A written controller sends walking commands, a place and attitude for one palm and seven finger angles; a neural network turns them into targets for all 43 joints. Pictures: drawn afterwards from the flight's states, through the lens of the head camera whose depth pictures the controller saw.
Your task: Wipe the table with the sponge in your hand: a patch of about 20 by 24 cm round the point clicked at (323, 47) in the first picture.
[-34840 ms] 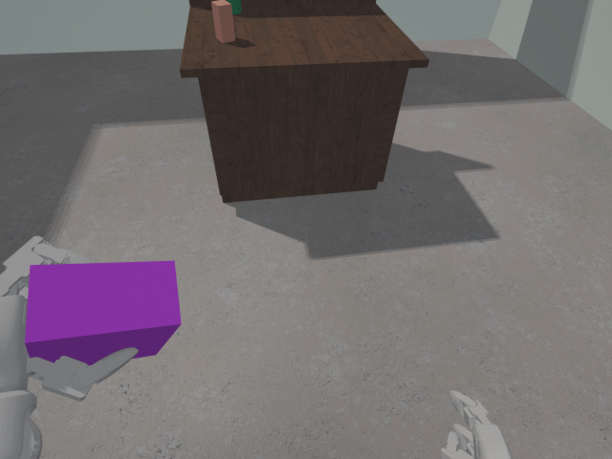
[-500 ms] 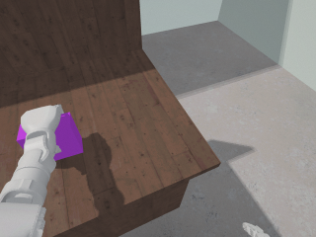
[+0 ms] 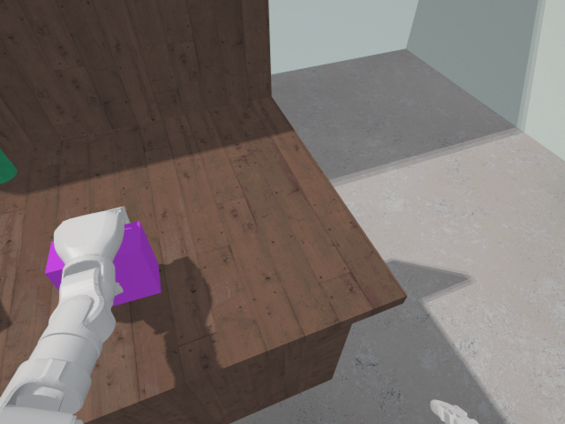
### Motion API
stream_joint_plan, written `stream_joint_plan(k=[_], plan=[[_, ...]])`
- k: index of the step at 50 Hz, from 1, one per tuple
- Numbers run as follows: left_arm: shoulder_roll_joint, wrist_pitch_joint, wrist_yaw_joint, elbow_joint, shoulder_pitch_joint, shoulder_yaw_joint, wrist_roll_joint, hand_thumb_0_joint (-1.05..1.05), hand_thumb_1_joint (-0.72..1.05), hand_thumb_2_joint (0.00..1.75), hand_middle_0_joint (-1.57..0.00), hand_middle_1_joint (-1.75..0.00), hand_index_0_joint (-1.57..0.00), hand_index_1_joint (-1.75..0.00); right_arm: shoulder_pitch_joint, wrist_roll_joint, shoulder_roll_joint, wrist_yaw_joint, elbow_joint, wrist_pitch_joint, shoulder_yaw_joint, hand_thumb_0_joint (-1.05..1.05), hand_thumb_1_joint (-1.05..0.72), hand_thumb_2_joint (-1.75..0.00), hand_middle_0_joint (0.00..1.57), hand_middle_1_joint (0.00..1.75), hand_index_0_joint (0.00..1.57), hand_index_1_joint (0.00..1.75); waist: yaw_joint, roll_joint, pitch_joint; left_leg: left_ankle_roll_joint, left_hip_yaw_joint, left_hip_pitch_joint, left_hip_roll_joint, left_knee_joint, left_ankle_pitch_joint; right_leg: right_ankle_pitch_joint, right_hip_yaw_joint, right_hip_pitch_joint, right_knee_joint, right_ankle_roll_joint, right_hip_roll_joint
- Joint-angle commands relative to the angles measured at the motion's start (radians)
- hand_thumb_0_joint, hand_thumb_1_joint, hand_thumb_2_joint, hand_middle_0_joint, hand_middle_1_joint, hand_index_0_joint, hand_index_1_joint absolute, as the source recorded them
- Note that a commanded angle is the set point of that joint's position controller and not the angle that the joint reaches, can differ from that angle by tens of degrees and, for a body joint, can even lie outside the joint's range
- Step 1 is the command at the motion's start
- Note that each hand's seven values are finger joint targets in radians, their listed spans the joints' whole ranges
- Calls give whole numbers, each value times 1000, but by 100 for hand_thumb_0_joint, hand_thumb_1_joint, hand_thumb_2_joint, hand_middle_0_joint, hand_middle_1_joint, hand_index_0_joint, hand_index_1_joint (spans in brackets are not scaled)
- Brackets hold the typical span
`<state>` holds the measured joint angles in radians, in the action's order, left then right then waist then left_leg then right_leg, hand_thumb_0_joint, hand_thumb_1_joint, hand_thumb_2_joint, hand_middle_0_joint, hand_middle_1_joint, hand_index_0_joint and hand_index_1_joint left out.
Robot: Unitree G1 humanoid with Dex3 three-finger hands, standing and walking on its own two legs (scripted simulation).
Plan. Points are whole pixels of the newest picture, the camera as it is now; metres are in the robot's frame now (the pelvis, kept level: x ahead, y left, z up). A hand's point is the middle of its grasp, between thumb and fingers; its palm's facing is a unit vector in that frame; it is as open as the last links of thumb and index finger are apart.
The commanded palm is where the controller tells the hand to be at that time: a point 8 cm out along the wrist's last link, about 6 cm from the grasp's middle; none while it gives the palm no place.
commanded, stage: wipe back along the first lane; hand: left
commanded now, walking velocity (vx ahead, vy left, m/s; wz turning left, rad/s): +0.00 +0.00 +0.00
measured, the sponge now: (113, 275) +0.33 +0.31 -0.02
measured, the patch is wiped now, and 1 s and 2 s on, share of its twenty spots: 1.00 1.00 1.00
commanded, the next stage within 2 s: lift the sponge slowly off the table in 1.22 s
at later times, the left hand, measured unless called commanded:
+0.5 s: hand (109, 285) +0.29 +0.29 +0.03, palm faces -0.02 -0.04 -1.00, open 10.6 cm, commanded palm +0.25 +0.27 +0.06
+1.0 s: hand (113, 315) +0.25 +0.26 +0.03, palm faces -0.01 -0.06 -1.00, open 10.6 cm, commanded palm +0.20 +0.25 +0.05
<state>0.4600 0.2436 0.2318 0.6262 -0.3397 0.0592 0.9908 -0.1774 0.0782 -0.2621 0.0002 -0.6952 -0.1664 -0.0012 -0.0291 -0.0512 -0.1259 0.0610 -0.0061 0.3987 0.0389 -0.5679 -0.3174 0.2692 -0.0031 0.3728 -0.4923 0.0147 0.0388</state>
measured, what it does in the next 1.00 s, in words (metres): stands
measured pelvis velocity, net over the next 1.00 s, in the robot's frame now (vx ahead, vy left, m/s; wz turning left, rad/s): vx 0.00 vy -0.02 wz -0.02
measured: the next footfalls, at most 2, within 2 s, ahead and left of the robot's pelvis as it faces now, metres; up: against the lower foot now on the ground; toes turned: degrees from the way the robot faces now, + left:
none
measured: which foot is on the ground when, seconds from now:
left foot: down 0.00-1.00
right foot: down 0.00-1.00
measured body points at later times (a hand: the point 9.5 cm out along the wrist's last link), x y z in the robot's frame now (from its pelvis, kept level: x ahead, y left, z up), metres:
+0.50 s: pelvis +0.00 -0.01 +0.00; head +0.00 -0.03 +0.45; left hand +0.29 +0.28 +0.08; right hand +0.19 -0.24 -0.10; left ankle -0.03 +0.08 -0.73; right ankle -0.02 -0.12 -0.73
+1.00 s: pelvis +0.00 -0.02 +0.00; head -0.01 -0.04 +0.45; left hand +0.24 +0.26 +0.08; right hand +0.21 -0.24 -0.09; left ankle -0.03 +0.08 -0.73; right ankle -0.02 -0.12 -0.73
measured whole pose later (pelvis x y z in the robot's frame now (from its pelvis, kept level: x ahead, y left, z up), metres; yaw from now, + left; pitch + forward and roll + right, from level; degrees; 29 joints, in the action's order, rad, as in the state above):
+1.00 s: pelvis +0.00 -0.02 +0.00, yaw -1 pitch +4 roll -1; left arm 0.38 0.34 0.24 0.18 0.08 0.11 0.97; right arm -0.07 0.07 -0.25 0.00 -0.67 -0.12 0.02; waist -0.08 -0.07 -0.11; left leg 0.04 0.01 0.27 0.03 -0.52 -0.31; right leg 0.27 0.02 0.27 -0.48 0.03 0.05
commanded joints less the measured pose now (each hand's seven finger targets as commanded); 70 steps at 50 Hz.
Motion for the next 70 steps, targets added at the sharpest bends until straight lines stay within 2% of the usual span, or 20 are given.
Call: stream_joint_plan(k=[1,3,7,8,10,17,23,25,28,31,33,36,43,44,48,49,53,61,63,70], plan=[[88,8,-41,-51,-117,18,-6,0,10,130,-120,-160,-120,-160,97,0,-146,-17,134,40,-48,0,-90,-90,20,30,20,30,3,71,-136,-35,-61,-110,-30,64,318,-240,3,-64,30,72,12],[105,9,-42,-78,-85,-13,-14,0,10,130,-120,-160,-120,-160,115,1,-145,-18,146,43,-46,0,-90,-90,20,30,20,30,-19,64,-156,-33,-64,-105,-31,71,329,-250,10,-92,26,78,11],[58,12,-40,-117,-9,21,-17,0,10,130,-120,-160,-120,-160,119,-2,-138,-14,154,50,-47,0,-90,-90,20,30,20,30,-21,60,-166,-35,-58,-117,-28,58,342,-276,11,-98,18,76,12],[79,11,-39,-137,19,-14,-26,0,10,130,-120,-160,-120,-160,136,-1,-137,-14,160,53,-47,0,-90,-90,20,30,20,30,-34,64,-173,-34,-62,-113,-30,60,363,-298,17,-117,17,79,11],[73,21,-37,-152,36,-2,-31,0,10,130,-120,-160,-120,-160,135,0,-139,-15,156,52,-45,0,-90,-90,20,30,20,30,-23,84,-143,-31,-55,-106,-27,61,341,-300,18,-116,22,72,9],[32,52,-37,-231,135,25,-37,0,10,130,-120,-160,-120,-160,173,0,-129,-11,166,63,-40,0,-90,-90,20,30,20,30,-34,81,-122,-30,-52,-117,-20,70,351,-335,30,-142,28,72,7],[63,77,-44,-286,140,-6,-43,0,10,130,-120,-160,-120,-160,207,2,-128,-19,172,67,-32,0,-90,-90,20,30,20,30,-41,89,-98,-23,-56,-112,-16,90,316,-311,49,-160,43,75,7],[41,80,-47,-289,137,25,-38,0,10,130,-120,-160,-120,-160,201,1,-124,-23,169,69,-32,0,-90,-90,20,30,20,30,-31,91,-88,-20,-45,-124,-13,87,297,-300,44,-151,49,70,6],[52,73,-52,-314,170,3,-40,0,10,130,-120,-160,-120,-160,218,-2,-125,-23,174,75,-29,0,-90,-90,20,30,20,30,-45,81,-108,-19,-48,-129,-10,88,321,-347,64,-177,46,76,5],[7,62,-51,-339,247,36,-39,0,10,130,-120,-160,-120,-160,216,-4,-115,-15,179,85,-32,0,-90,-90,20,30,20,30,-48,71,-111,-23,-45,-140,-10,78,354,-385,54,-180,35,74,4],[19,53,-44,-372,317,3,-48,0,10,130,-120,-160,-120,-160,229,-5,-115,-8,183,91,-35,0,-90,-90,20,30,20,30,-61,75,-141,-26,-49,-142,-12,72,386,-438,68,-204,23,76,3],[-29,60,-37,-412,380,52,-52,0,10,130,-120,-160,-120,-160,235,-5,-109,0,188,93,-36,0,-90,-90,20,30,20,30,-56,98,-116,-26,-43,-141,-13,68,385,-452,62,-195,21,69,1],[20,110,-25,-465,361,3,-61,0,10,130,-120,-160,-120,-160,275,-4,-113,-15,183,91,-30,0,-90,-90,20,30,20,30,-66,112,-84,-20,-47,-136,-11,98,304,-355,81,-199,46,69,3],[-18,116,-27,-460,375,39,-62,0,10,130,-120,-160,-120,-160,272,-4,-106,-16,183,91,-28,0,-90,-90,20,30,20,30,-62,115,-74,-19,-42,-138,-11,99,303,-350,69,-200,46,66,1],[22,103,-30,-503,478,-13,-74,0,10,130,-120,-160,-120,-160,290,-3,-104,-11,188,97,-27,0,-90,-90,20,30,20,30,-84,99,-91,-23,-48,-144,-10,100,324,-391,87,-229,40,70,0],[-23,103,-32,-512,486,37,-77,0,10,130,-120,-160,-120,-160,288,-4,-97,-10,191,96,-25,0,-90,-90,20,30,20,30,-74,101,-78,-21,-39,-147,-10,97,322,-398,76,-225,39,66,-2],[-2,106,-29,-544,495,13,-78,0,10,130,-120,-160,-120,-160,303,-5,-101,-8,195,97,-26,0,-90,-90,20,30,20,30,-82,98,-52,-21,-53,-145,-17,112,291,-323,85,-199,55,69,6],[-70,123,-27,-579,530,89,-76,0,10,130,-120,-160,-120,-160,319,-3,-91,-5,203,99,-25,0,-90,-90,20,30,20,30,-79,110,-24,-18,-52,-154,-20,120,258,-257,77,-180,66,67,8],[-24,121,-25,-587,520,40,-78,0,10,130,-120,-160,-120,-160,325,-4,-97,-7,196,97,-24,0,-90,-90,20,30,20,30,-85,116,-40,-18,-57,-158,-18,120,259,-266,97,-190,67,71,11],[-39,118,-25,-631,489,70,-66,0,10,130,-120,-160,-120,-160,327,-7,-87,-9,201,101,-23,0,-90,-90,20,30,20,30,-82,85,-54,-15,-52,-177,-14,118,274,-289,90,-204,63,69,7]])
